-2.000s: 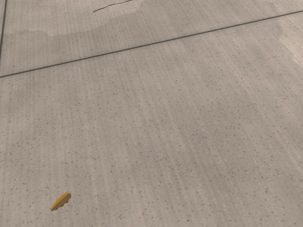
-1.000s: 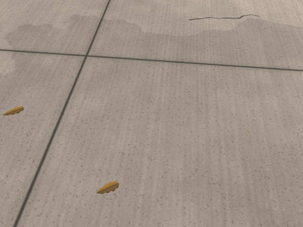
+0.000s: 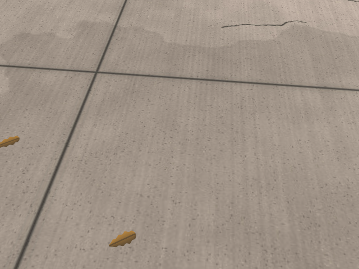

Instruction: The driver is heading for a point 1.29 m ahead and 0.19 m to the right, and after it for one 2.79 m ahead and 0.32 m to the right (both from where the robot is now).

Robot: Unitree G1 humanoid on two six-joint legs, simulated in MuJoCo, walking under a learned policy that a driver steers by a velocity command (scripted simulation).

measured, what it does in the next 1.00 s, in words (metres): steps on the spot: left foot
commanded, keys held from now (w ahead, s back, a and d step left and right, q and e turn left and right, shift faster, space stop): no key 0.20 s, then s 0.40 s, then w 0.40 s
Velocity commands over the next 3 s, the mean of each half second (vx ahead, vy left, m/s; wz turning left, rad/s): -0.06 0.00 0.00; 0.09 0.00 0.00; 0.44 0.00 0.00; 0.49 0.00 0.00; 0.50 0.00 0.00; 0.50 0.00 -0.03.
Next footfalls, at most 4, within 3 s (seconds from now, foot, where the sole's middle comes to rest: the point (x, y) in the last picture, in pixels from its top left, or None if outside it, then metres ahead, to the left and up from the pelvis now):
0.84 left None -0.14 0.12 -0.77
1.30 right None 0.22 -0.13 -0.77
1.84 left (155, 263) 0.53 0.12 -0.77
2.40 right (215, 192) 0.83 -0.12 -0.77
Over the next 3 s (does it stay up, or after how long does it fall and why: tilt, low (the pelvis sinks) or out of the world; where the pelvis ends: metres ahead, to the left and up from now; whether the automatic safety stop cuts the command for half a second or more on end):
stays up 0.99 0.01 -0.01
